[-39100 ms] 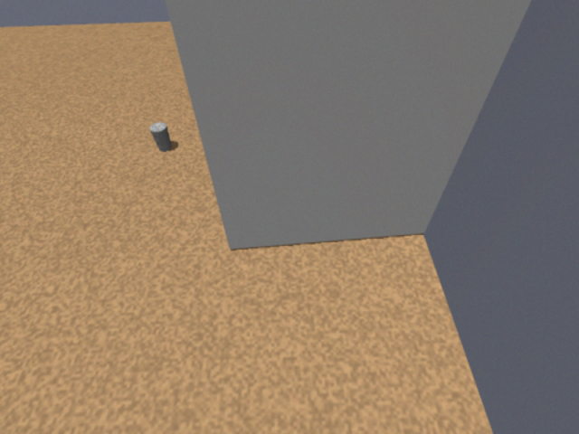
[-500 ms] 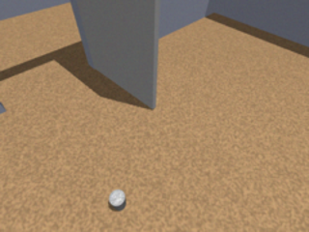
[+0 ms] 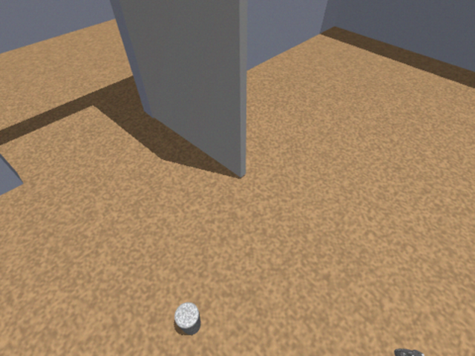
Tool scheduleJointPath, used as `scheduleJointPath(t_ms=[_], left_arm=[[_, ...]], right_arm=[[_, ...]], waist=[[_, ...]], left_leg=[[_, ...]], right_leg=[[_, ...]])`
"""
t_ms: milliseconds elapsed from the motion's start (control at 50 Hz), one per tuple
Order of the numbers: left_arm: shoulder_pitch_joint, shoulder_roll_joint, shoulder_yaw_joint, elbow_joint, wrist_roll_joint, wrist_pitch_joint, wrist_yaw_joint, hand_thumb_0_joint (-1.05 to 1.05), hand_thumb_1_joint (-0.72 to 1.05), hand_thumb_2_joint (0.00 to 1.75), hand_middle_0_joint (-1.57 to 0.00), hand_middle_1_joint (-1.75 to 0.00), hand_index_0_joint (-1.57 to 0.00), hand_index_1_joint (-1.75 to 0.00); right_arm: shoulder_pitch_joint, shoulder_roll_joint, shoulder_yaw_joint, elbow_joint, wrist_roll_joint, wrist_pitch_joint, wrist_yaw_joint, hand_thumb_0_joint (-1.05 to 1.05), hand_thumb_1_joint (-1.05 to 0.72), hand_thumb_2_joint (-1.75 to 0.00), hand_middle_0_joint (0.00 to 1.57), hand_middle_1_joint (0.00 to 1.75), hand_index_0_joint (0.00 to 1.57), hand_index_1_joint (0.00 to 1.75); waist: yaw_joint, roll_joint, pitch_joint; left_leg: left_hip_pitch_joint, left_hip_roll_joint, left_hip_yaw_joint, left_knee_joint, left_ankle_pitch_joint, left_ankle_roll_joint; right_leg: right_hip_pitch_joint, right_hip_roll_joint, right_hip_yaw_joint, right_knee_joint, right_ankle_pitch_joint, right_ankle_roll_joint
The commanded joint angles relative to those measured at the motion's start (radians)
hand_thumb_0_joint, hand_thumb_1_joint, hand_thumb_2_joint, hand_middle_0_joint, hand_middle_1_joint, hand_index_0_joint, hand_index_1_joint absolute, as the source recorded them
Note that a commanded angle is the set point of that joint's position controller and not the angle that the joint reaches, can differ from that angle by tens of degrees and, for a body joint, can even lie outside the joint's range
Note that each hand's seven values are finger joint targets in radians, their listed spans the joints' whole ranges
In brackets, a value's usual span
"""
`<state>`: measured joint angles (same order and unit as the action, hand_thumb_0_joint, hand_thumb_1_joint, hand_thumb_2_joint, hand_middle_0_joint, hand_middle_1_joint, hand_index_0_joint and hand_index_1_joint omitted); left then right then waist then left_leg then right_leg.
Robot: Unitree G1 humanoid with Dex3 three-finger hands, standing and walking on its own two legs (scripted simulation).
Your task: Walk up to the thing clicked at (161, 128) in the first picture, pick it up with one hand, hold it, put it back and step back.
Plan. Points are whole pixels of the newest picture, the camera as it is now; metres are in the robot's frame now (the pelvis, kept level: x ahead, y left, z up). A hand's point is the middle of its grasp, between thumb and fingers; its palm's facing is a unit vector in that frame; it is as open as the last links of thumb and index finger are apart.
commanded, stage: walk up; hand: left
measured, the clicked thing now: (189, 320) +0.37 +0.22 -0.71
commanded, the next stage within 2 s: stand in 0.60 s
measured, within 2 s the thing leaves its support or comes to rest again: neither
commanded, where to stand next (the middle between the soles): +0.01 -0.02 m, yaw +0 degrees
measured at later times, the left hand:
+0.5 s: hand out of the picture +0.09 +0.25 -0.16, palm faces -0.01 -0.95 -0.32, open 7.3 cm
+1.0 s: hand out of the picture +0.09 +0.25 -0.15, palm faces -0.02 -0.94 -0.34, open 7.3 cm
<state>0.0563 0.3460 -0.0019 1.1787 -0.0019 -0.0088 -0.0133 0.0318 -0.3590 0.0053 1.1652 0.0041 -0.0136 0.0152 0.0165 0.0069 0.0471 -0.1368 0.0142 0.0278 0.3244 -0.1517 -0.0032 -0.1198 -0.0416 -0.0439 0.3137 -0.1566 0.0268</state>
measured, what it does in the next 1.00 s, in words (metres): stands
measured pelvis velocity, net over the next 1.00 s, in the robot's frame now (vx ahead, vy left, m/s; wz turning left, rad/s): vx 0.01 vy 0.00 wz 0.00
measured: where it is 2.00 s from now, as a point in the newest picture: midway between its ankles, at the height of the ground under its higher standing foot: outside the picture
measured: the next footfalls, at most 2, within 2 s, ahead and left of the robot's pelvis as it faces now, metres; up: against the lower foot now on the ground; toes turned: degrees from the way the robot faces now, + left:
none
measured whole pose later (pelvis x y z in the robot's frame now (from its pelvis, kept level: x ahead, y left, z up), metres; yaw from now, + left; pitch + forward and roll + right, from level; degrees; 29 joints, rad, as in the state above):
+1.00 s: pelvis +0.01 +0.00 +0.00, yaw +0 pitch -2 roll +0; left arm 0.10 0.35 0.00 1.14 0.01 -0.01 -0.01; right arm 0.08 -0.35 0.00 1.15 -0.01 -0.01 0.01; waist 0.00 0.01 0.04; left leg -0.11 0.02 0.03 0.30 -0.16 -0.01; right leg -0.10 -0.04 -0.05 0.30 -0.17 0.02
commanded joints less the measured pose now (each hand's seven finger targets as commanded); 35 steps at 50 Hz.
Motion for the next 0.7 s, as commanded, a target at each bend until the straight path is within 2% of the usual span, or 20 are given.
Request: scheduleJointPath(t_ms=[0, 100, 140, 260, 520, 560, 580, 620, 680], left_arm=[[-0.048, 0.213, 0.041, -0.049, 0.008, -0.022, 0.014, 0.0, 0.9, 0.9, -0.2, -0.3, -0.2, -0.3], [-0.041, 0.209, 0.047, -0.051, 0.008, -0.021, 0.015, 0.0, 0.9, 0.9, -0.2, -0.3, -0.2, -0.3], [-0.045, 0.209, 0.048, -0.053, 0.008, -0.019, 0.016, 0.0, 0.9, 0.9, -0.2, -0.3, -0.2, -0.3], [-0.041, 0.205, 0.051, -0.055, 0.011, -0.015, 0.015, 0.0, 0.9, 0.9, -0.2, -0.3, -0.2, -0.3], [-0.033, 0.201, 0.052, -0.069, 0.01, -0.013, 0.014, 0.0, 0.9, 0.9, -0.2, -0.3, -0.2, -0.3], [-0.031, 0.203, 0.054, -0.065, 0.012, -0.013, 0.014, 0.0, 0.9, 0.9, -0.2, -0.3, -0.2, -0.3], [-0.031, 0.205, 0.047, -0.081, 0.014, -0.019, 0.016, 0.0, 0.9, 0.9, -0.2, -0.3, -0.2, -0.3], [-0.03, 0.21, 0.047, -0.082, 0.012, -0.022, 0.019, 0.0, 0.9, 0.9, -0.2, -0.3, -0.2, -0.3], [-0.032, 0.21, 0.044, -0.085, 0.011, -0.022, 0.02, 0.0, 0.9, 0.9, -0.2, -0.3, -0.2, -0.3]], right_arm=[[-0.048, -0.211, -0.041, -0.05, -0.005, -0.025, -0.017, 0.0, -0.9, -0.9, 0.2, 0.3, 0.2, 0.3], [-0.034, -0.206, -0.041, -0.051, -0.005, -0.027, -0.018, 0.0, -0.9, -0.9, 0.2, 0.3, 0.2, 0.3], [-0.03, -0.205, -0.043, -0.05, -0.007, -0.025, -0.02, 0.0, -0.9, -0.9, 0.2, 0.3, 0.2, 0.3], [-0.011, -0.206, -0.044, -0.049, -0.009, -0.025, -0.022, 0.0, -0.9, -0.9, 0.2, 0.3, 0.2, 0.3], [0.004, -0.204, -0.043, -0.056, -0.011, -0.025, -0.021, 0.0, -0.9, -0.9, 0.2, 0.3, 0.2, 0.3], [0.005, -0.203, -0.044, -0.058, -0.01, -0.026, -0.021, 0.0, -0.9, -0.9, 0.2, 0.3, 0.2, 0.3], [-0.004, -0.203, -0.045, -0.065, -0.018, -0.024, -0.022, 0.0, -0.9, -0.9, 0.2, 0.3, 0.2, 0.3], [-0.003, -0.201, -0.046, -0.064, -0.018, -0.022, -0.022, 0.0, -0.9, -0.9, 0.2, 0.3, 0.2, 0.3], [0.002, -0.204, -0.047, -0.064, -0.016, -0.02, -0.021, 0.0, -0.9, -0.9, 0.2, 0.3, 0.2, 0.3]], waist=[[-0.013, -0.019, -0.099], [-0.01, -0.011, -0.116], [-0.014, -0.016, -0.09], [-0.015, -0.014, -0.089], [-0.018, -0.005, -0.075], [-0.018, -0.009, -0.095], [-0.018, -0.001, -0.1], [-0.021, -0.01, -0.103], [-0.026, -0.008, -0.084]], left_leg=[[0.021, 0.122, -0.099, -0.066, 0.063, 0.017], [0.044, 0.126, -0.091, -0.057, 0.118, 0.016], [0.026, 0.122, -0.091, -0.063, 0.088, 0.015], [0.016, 0.123, -0.096, -0.068, 0.076, 0.017], [-0.001, 0.118, -0.098, -0.074, 0.039, 0.016], [0.012, 0.121, -0.1, -0.07, 0.061, 0.019], [0.031, 0.133, -0.101, -0.067, 0.119, 0.013], [0.046, 0.133, -0.1, -0.057, 0.134, 0.012], [0.035, 0.129, -0.1, -0.064, 0.105, 0.01]], right_leg=[[0.026, -0.105, 0.092, -0.063, 0.077, -0.029], [0.036, -0.106, 0.09, -0.053, 0.113, -0.03], [0.021, -0.101, 0.091, -0.061, 0.081, -0.031], [0.028, -0.098, 0.09, -0.056, 0.066, -0.034], [0.021, -0.094, 0.096, -0.057, 0.06, -0.032], [0.032, -0.094, 0.092, -0.052, 0.066, -0.034], [0.029, -0.105, 0.094, -0.044, 0.092, -0.033], [0.024, -0.106, 0.095, -0.051, 0.1, -0.031], [0.016, -0.105, 0.097, -0.057, 0.079, -0.031]])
